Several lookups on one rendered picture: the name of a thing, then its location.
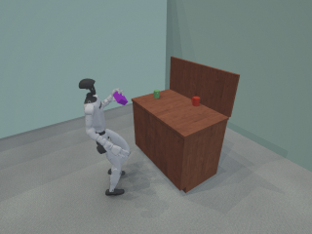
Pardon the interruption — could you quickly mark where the right robot foot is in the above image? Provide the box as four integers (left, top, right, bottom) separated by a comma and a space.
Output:
105, 188, 125, 196

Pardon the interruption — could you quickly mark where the robot left hand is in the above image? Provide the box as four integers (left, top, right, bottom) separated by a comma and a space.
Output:
111, 88, 124, 101

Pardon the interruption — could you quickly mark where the robot left forearm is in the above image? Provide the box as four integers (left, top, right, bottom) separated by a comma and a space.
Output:
101, 96, 113, 108

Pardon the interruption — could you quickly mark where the robot right forearm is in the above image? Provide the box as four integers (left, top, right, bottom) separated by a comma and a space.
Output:
87, 130, 113, 150

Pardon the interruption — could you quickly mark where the left robot shin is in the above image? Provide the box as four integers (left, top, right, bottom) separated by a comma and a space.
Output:
119, 151, 132, 165

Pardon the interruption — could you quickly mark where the robot right hand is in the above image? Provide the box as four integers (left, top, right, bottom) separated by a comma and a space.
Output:
110, 145, 129, 159

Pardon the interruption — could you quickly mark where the sponge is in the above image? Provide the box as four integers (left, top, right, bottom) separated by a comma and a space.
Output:
113, 91, 128, 105

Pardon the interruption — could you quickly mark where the right robot upper arm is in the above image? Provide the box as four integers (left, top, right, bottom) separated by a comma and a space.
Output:
84, 104, 96, 134

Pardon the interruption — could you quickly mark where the table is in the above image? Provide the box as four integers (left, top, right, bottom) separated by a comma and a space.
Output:
131, 57, 240, 193

